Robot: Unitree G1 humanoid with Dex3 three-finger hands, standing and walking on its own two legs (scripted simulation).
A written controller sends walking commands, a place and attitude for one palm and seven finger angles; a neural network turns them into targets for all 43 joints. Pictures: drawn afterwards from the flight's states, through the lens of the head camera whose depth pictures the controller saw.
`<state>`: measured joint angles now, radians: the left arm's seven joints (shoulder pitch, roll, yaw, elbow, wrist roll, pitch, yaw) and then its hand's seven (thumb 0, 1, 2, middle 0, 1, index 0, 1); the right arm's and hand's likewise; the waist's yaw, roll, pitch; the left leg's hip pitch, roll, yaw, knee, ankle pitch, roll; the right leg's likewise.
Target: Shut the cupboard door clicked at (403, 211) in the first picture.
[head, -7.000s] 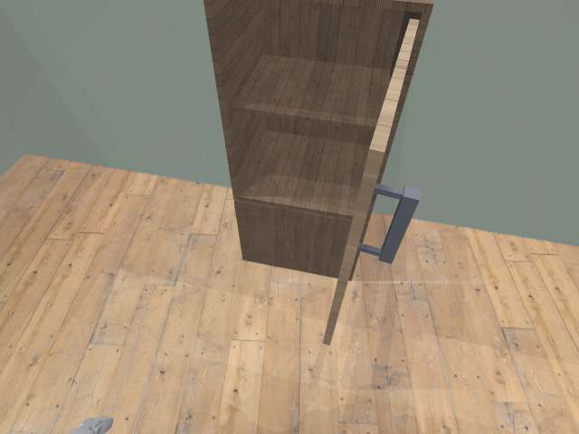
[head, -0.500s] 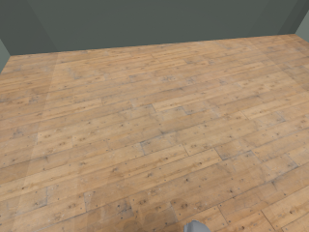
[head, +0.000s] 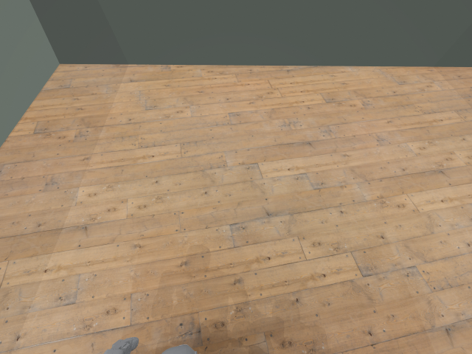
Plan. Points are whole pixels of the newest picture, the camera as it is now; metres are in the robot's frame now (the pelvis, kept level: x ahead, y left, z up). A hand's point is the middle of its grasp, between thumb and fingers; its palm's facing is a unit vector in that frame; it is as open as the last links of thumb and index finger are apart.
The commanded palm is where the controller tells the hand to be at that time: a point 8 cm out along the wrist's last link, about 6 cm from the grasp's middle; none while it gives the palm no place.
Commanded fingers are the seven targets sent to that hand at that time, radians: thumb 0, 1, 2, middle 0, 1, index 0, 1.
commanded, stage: walk to a spot facing it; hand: left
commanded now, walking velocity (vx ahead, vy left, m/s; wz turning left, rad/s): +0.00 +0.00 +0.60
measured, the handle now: out of the picture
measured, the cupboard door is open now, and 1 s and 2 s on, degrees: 83 83 83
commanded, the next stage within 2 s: none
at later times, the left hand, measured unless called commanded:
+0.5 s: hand out of the picture +0.04 +0.21 -0.15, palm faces +0.32 -0.89 -0.32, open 7.4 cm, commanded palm none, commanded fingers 0.00 0.90 0.90 -0.20 -0.30 -0.20 -0.30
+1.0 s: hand out of the picture -0.12 +0.20 -0.18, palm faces +0.61 -0.75 -0.26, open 7.4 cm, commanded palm none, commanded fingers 0.00 0.90 0.90 -0.20 -0.30 -0.20 -0.30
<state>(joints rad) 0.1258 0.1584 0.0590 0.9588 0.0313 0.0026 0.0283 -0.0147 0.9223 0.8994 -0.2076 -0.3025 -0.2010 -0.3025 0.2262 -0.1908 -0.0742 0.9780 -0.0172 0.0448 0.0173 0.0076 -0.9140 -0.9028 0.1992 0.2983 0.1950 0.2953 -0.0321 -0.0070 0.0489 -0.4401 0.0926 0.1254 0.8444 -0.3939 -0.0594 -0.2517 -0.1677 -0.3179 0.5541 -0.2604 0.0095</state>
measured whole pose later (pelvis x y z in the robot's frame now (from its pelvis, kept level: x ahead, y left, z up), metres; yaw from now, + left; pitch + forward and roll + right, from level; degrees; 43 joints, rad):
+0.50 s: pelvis +0.01 -0.02 -0.01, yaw +17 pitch +1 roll +0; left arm 0.20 0.23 0.06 0.86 0.01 0.03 0.02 0.01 0.91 0.90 -0.20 -0.30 -0.19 -0.30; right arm 0.18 -0.24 -0.08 0.89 -0.01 0.06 0.02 0.01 -0.91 -0.90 0.21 0.30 0.20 0.30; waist -0.02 0.05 0.06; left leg -0.43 -0.06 -0.11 0.62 -0.24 -0.01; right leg -0.28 -0.03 -0.04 0.58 -0.31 0.03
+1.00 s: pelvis -0.02 +0.00 +0.00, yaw +36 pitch +1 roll +0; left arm 0.23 0.27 0.07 0.93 0.01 0.07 0.02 0.01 0.90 0.90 -0.21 -0.30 -0.20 -0.30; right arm 0.10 -0.23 -0.05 0.87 -0.01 0.03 0.02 0.01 -0.91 -0.90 0.20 0.30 0.20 0.30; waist 0.02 -0.06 0.11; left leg -0.29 -0.01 0.05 0.61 -0.33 0.04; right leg -0.43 -0.14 -0.10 1.04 -0.53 0.09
